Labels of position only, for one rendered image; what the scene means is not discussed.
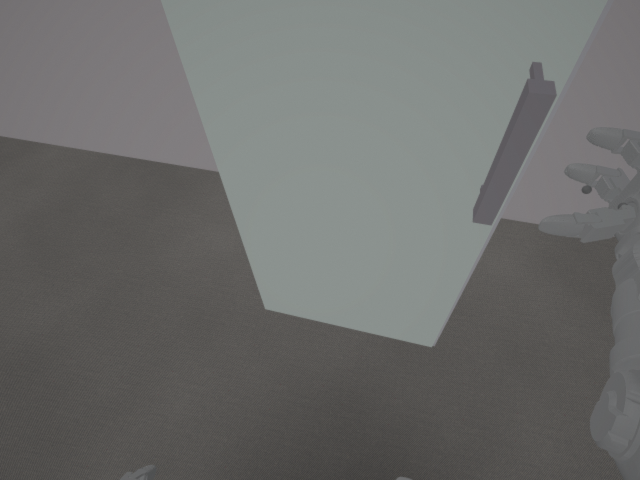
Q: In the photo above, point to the handle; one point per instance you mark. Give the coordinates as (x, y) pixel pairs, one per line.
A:
(531, 110)

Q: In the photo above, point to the right robot forearm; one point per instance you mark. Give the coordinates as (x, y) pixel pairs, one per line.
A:
(625, 307)

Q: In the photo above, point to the right robot hand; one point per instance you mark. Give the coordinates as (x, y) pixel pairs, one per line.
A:
(613, 186)

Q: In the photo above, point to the fridge door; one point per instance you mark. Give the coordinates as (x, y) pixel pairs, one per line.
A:
(352, 138)

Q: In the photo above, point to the robot right upper arm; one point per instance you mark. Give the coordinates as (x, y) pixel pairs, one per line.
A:
(615, 422)

